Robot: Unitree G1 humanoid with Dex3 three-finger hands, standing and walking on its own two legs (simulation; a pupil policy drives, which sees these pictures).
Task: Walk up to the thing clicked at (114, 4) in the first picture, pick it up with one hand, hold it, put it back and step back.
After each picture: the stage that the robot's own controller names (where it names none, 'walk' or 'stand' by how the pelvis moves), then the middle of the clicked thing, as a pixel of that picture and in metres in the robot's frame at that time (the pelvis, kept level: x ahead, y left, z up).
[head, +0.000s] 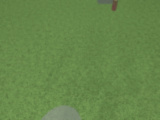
stand; (115, 2) +2.13 -0.43 -0.66
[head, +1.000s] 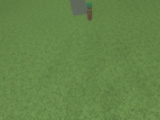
walk; (89, 11) +2.02 +0.07 -0.62
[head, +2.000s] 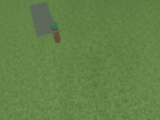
walk; (55, 33) +1.37 +0.39 -0.65
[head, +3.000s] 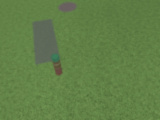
walk; (57, 64) +0.93 +0.32 -0.65
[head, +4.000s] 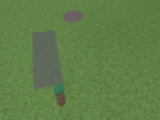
walk; (60, 95) +0.59 +0.21 -0.62
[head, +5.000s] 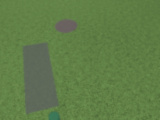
stand; out of the picture +0.39 +0.19 -0.63
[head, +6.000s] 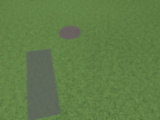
stand; out of the picture +0.35 +0.18 -0.66
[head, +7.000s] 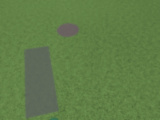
stand; out of the picture +0.36 +0.19 -0.65
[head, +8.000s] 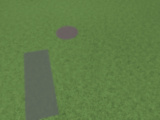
stand; out of the picture +0.35 +0.19 -0.66
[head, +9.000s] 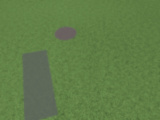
stand; out of the picture +0.35 +0.20 -0.66
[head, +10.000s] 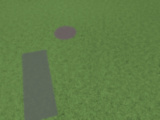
go down; out of the picture +0.34 +0.20 -0.66
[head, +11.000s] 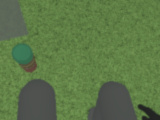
go down; (26, 60) +0.41 +0.22 -0.30
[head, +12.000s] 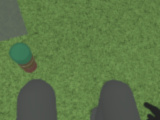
approach; (25, 60) +0.41 +0.23 -0.27
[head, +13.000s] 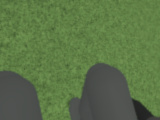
close in; out of the picture +0.40 +0.28 -0.16
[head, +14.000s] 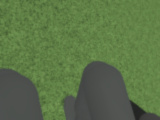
close; out of the picture +0.40 +0.28 -0.15
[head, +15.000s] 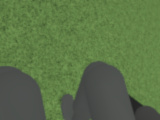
lift; out of the picture +0.37 +0.28 -0.16
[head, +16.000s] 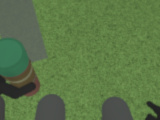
lift; (21, 74) +0.32 +0.20 +0.02
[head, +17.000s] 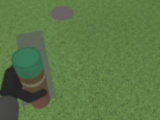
hold; (35, 82) +0.31 +0.17 +0.03
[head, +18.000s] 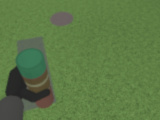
hold; (38, 83) +0.32 +0.16 +0.03
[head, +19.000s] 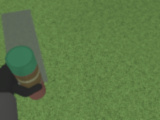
crouch; (30, 77) +0.35 +0.18 -0.02
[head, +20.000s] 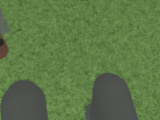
lower; out of the picture +0.46 +0.26 -0.06
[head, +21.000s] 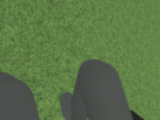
lower; out of the picture +0.42 +0.29 -0.15
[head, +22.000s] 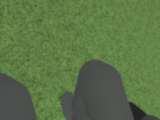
lower; out of the picture +0.41 +0.29 -0.16
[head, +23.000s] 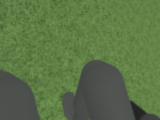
lower; out of the picture +0.40 +0.29 -0.16
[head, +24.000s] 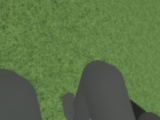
lower; out of the picture +0.39 +0.29 -0.16
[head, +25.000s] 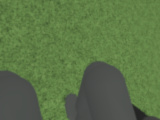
open; out of the picture +0.40 +0.26 -0.16
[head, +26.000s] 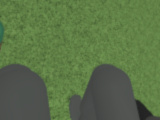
stand; out of the picture +0.39 +0.26 -0.17
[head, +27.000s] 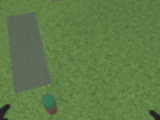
stand; (50, 105) +0.37 +0.18 -0.52
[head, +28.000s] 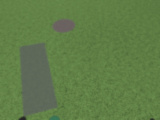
stand; out of the picture +0.36 +0.18 -0.60
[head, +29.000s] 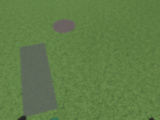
stand; out of the picture +0.35 +0.17 -0.60
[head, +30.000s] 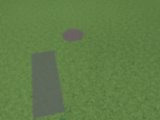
stand; out of the picture +0.39 +0.16 -0.65
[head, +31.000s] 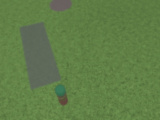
walk; (62, 95) +0.49 +0.18 -0.62
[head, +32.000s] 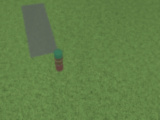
walk; (58, 61) +0.80 +0.18 -0.63
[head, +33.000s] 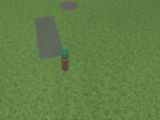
stand; (64, 60) +0.99 +0.19 -0.64
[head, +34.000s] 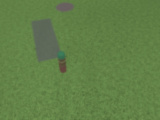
stand; (62, 62) +0.99 +0.22 -0.66
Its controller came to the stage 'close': yes
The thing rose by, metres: 0.67
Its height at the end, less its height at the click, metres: +0.00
